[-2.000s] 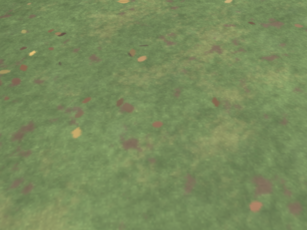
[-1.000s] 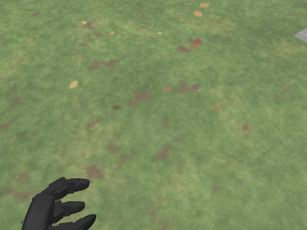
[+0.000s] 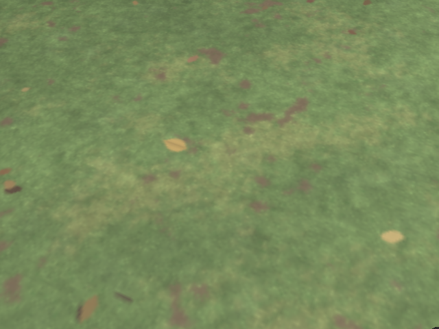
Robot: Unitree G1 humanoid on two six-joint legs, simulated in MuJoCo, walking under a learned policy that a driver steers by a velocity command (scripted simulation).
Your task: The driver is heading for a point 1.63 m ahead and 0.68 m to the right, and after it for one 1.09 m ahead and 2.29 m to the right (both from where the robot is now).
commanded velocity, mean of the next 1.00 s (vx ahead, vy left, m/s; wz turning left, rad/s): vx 0.01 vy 0.00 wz -0.56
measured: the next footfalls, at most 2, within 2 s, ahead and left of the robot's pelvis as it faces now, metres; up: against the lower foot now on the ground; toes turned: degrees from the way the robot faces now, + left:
left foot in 0.30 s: +0.03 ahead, +0.11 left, +0.00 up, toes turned -10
right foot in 0.70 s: +0.04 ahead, -0.17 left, +0.00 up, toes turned -26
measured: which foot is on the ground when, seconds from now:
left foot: up 0.00-0.28, down 0.30-0.70, up 0.72-1.00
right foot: down 0.00-0.32, up 0.34-0.68, down 0.70-1.00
